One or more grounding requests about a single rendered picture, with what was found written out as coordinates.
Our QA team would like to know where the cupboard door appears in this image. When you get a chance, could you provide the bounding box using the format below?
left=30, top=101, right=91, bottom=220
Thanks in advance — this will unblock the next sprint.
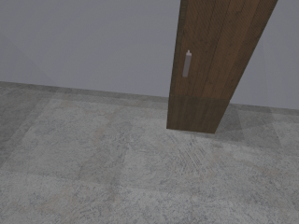
left=174, top=0, right=275, bottom=100

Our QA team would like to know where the handle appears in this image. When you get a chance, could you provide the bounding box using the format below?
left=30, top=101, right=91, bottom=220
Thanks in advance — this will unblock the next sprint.
left=182, top=49, right=192, bottom=77

